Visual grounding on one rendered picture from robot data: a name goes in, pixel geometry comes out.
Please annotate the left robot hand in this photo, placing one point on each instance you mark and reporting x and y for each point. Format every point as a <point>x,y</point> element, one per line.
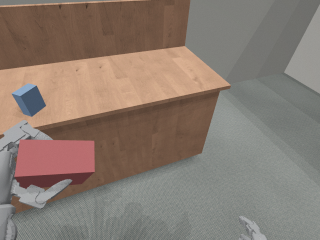
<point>9,145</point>

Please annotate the table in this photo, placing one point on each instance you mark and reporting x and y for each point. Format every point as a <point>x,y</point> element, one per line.
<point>115,72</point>

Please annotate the left robot forearm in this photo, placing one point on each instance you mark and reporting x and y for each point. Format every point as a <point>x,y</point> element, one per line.
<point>8,228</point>

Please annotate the sponge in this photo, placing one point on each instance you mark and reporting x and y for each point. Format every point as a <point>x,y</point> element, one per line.
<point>44,163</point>

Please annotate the right robot hand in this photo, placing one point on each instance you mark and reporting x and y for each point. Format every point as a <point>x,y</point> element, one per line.
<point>252,230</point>

